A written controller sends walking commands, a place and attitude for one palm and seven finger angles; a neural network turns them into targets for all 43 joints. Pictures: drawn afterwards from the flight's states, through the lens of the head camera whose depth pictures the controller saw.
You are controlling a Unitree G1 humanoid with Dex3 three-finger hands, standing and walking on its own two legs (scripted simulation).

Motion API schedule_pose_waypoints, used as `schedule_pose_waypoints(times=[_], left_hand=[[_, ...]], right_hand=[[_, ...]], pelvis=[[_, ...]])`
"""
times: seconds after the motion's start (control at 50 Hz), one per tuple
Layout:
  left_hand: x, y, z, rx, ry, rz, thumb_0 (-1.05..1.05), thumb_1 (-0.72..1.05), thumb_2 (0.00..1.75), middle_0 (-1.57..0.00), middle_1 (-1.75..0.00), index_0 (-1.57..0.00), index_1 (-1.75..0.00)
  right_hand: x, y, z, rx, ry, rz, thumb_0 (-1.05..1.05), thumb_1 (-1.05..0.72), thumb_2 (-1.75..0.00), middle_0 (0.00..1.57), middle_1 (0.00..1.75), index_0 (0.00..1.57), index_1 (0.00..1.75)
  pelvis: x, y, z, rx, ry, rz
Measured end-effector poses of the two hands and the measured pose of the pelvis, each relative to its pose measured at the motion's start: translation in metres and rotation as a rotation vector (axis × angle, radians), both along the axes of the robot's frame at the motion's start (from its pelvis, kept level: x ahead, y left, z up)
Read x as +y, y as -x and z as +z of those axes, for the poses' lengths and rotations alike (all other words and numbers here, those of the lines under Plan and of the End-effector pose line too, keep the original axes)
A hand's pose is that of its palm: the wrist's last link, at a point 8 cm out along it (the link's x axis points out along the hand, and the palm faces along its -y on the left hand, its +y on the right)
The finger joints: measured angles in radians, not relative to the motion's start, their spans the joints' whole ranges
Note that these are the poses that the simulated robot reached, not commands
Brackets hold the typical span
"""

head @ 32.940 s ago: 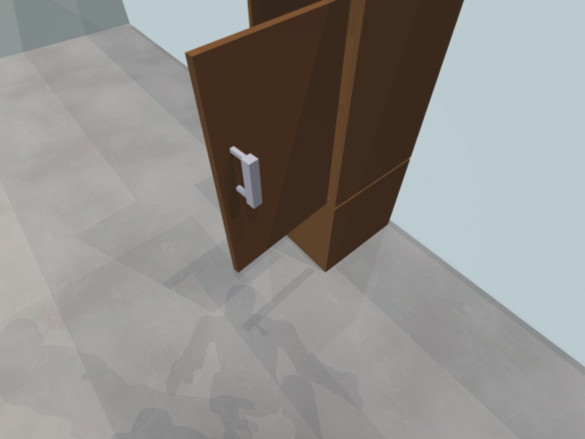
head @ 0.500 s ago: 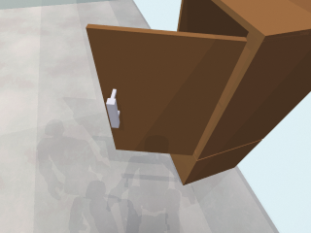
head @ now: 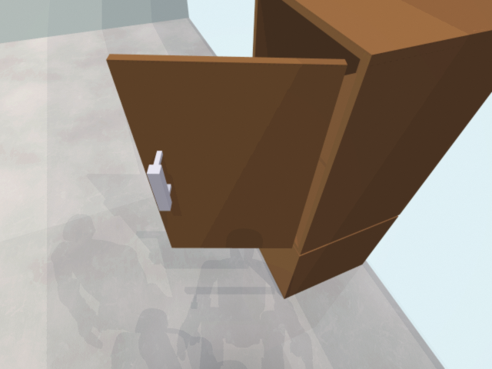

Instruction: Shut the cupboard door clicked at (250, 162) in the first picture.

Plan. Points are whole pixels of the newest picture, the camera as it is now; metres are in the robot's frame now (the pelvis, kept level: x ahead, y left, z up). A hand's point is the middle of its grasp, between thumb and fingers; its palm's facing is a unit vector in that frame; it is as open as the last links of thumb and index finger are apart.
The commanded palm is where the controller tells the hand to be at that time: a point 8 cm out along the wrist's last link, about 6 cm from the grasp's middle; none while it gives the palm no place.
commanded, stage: look again from close up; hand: left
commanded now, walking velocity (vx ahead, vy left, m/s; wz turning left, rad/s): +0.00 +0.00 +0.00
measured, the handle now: (162, 181) +0.46 +0.19 +0.00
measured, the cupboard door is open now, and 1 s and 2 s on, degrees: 67 67 67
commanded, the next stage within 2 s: raise the hand and make a fist in 0.40 s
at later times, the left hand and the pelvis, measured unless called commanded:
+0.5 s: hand out of the picture +0.03 +0.21 -0.18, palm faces -0.01 -0.97 -0.23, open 7.3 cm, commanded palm +0.10 +0.25 -0.07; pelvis +0.01 +0.02 +0.00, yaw -1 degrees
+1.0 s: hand out of the picture +0.13 +0.21 -0.06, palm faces +0.15 -0.99 -0.05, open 5.8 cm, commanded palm +0.13 +0.25 -0.05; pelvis -0.03 -0.01 -0.11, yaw +3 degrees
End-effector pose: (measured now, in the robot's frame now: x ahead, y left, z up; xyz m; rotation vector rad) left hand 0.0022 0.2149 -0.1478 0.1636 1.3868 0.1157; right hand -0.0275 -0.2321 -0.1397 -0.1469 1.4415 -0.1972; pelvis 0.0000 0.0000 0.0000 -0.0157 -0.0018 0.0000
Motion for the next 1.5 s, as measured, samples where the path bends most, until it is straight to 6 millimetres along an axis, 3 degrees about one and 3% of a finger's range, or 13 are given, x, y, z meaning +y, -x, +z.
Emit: schedule_pose_waypoints(times=[0.18,0.52,0.56,0.66,0.72,0.8,0.88,0.92,1.0,1.06,1.16,1.32,1.5], left_hand=[[0.026,-0.02,0.006,-0.059,-0.05,-0.008,0.01,0.91,0.9,-0.2,-0.3,-0.21,-0.3],[0.04,-0.028,0.004,-0.052,-0.049,-0.011,0.01,0.91,0.9,-0.2,-0.3,-0.2,-0.3],[0.05,-0.056,0.022,-0.249,-0.066,0.09,0.01,0.91,0.9,-0.2,-0.3,-0.21,-0.3],[0.045,-0.143,0.122,-0.984,-0.073,0.103,0.02,0.91,0.9,-0.22,-0.33,-0.23,-0.32],[0.035,-0.166,0.144,-1.288,0.002,0.055,0.01,0.91,0.9,-0.25,-0.36,-0.26,-0.36],[0.023,-0.158,0.123,-1.446,0.107,-0.107,0.01,0.91,0.9,-0.31,-0.43,-0.31,-0.42],[0.028,-0.126,0.083,-1.316,0.14,-0.072,0.01,0.91,0.9,-0.38,-0.5,-0.39,-0.49],[0.035,-0.11,0.076,-1.279,0.101,-0.022,0.01,0.9,0.9,-0.41,-0.54,-0.42,-0.53],[0.043,-0.101,0.093,-1.348,0.021,-0.015,0.02,0.9,0.9,-0.48,-0.61,-0.49,-0.61],[0.04,-0.115,0.106,-1.415,0.044,-0.07,0.02,0.9,0.9,-0.54,-0.67,-0.54,-0.67],[0.034,-0.146,0.105,-1.343,0.146,-0.128,0.02,0.9,0.9,-0.63,-0.77,-0.64,-0.77],[0.049,-0.154,0.117,-1.315,0.098,-0.075,0.02,0.9,0.9,-0.77,-0.93,-0.78,-0.93],[0.055,-0.153,0.117,-1.341,0.118,-0.092,0.02,0.9,0.9,-0.94,-1.11,-0.95,-1.11]], right_hand=[[0.033,-0.019,-0.014,-0.06,-0.068,0.026,0.0,-0.92,-0.9,0.2,0.29,0.2,0.3],[0.012,-0.072,0.001,-0.15,0.014,0.067,0.0,-0.91,-0.9,0.2,0.29,0.2,0.3],[0.007,-0.084,0.008,-0.267,0.062,0.075,0.0,-0.91,-0.9,0.2,0.29,0.2,0.3],[-0.003,-0.131,0.026,-0.642,0.075,0.132,0.01,-0.91,-0.9,0.2,0.29,0.2,0.3],[-0.006,-0.162,0.026,-0.779,0.06,0.186,0.0,-0.91,-0.9,0.2,0.29,0.2,0.3],[-0.01,-0.196,0.021,-0.903,0.061,0.249,0.0,-0.9,-0.9,0.2,0.29,0.2,0.3],[-0.006,-0.22,0.014,-0.974,0.058,0.285,0.01,-0.9,-0.9,0.2,0.29,0.2,0.3],[-0.001,-0.226,0.01,-0.988,0.053,0.301,0.01,-0.9,-0.9,0.2,0.29,0.2,0.3],[0.012,-0.226,-0.003,-0.97,0.034,0.335,0.01,-0.9,-0.9,0.2,0.29,0.2,0.3],[0.021,-0.218,-0.016,-0.922,0.013,0.339,0.01,-0.9,-0.9,0.2,0.29,0.2,0.3],[0.028,-0.194,-0.03,-0.825,-0.008,0.259,0.01,-0.9,-0.9,0.2,0.3,0.21,0.3],[0.023,-0.167,-0.026,-0.739,0.029,0.185,0.01,-0.9,-0.9,0.2,0.3,0.21,0.3],[0.023,-0.183,-0.013,-0.761,0.076,0.239,0.01,-0.9,-0.9,0.2,0.3,0.2,0.3]], pelvis=[[0.012,-0.004,-0.004,-0.007,-0.016,-0.001],[0.02,-0.011,-0.002,-0.004,-0.018,-0.016],[0.019,-0.007,-0.006,-0.01,-0.015,-0.006],[0.014,0.001,-0.021,0.034,-0.04,0.054],[0.01,0.012,-0.039,0.105,-0.029,0.051],[-0.001,0.026,-0.072,0.193,-0.028,0.032],[-0.007,0.033,-0.096,0.219,-0.013,0.039],[-0.008,0.034,-0.102,0.225,0.0,0.046],[-0.009,0.034,-0.107,0.233,0.027,0.06],[-0.008,0.034,-0.108,0.242,0.042,0.066],[-0.002,0.031,-0.102,0.253,0.042,0.055],[0.011,0.021,-0.089,0.258,0.031,0.037],[0.023,0.02,-0.089,0.254,0.044,0.043]])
